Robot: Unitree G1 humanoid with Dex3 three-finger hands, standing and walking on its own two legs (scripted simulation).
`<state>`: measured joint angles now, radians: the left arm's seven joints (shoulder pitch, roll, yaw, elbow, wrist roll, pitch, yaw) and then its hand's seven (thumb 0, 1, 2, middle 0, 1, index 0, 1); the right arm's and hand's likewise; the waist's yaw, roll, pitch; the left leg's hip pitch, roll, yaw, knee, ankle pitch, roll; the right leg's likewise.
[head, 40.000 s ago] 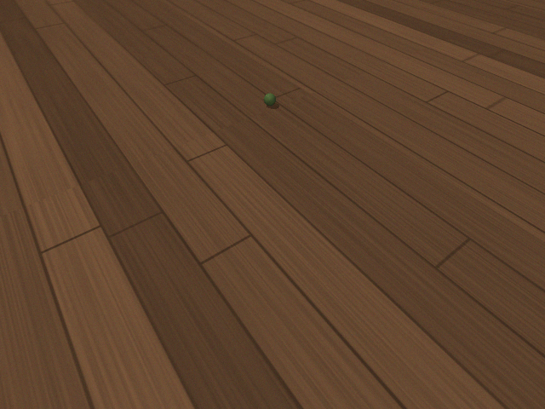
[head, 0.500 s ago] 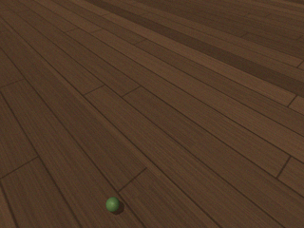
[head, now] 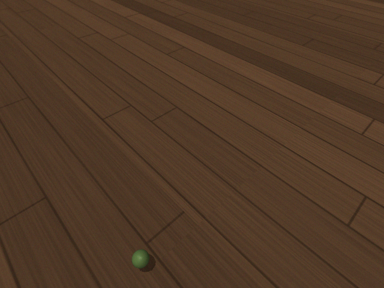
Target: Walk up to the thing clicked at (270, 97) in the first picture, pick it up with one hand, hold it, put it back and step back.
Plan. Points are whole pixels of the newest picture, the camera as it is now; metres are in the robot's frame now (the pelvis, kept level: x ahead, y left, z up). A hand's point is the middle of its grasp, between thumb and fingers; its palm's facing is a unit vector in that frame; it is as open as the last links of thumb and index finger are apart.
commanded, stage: stand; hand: left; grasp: from above
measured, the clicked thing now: (140, 258) +0.43 +0.26 -0.74
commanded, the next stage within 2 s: step back in 0.48 s
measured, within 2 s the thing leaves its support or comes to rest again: neither
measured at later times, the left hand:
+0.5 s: hand out of the picture +0.07 +0.24 -0.16, palm faces +0.00 -0.94 -0.33, open 7.4 cm
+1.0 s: hand out of the picture +0.07 +0.29 -0.18, palm faces -0.07 -0.93 -0.35, open 7.4 cm
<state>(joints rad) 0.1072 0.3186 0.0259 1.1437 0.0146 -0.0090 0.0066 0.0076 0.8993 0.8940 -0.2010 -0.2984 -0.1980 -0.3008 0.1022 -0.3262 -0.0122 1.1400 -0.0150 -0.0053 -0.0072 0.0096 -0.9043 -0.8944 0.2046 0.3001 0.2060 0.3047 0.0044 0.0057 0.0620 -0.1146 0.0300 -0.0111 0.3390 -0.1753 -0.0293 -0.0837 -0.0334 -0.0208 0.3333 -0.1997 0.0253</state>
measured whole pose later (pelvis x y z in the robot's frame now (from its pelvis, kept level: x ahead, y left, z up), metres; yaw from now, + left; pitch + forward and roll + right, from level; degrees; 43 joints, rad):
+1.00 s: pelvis -0.07 +0.04 -0.02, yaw -2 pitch -1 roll -1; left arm 0.05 0.39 0.06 0.90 0.01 0.06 0.03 0.01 0.90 0.89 -0.20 -0.30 -0.20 -0.30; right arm 0.13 -0.35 -0.05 0.93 -0.03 0.03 -0.02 0.01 -0.90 -0.89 0.21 0.30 0.21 0.31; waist -0.03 -0.04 0.20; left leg -0.27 -0.02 0.02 0.58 -0.29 0.06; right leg -0.45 0.10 0.14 1.06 -0.48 -0.01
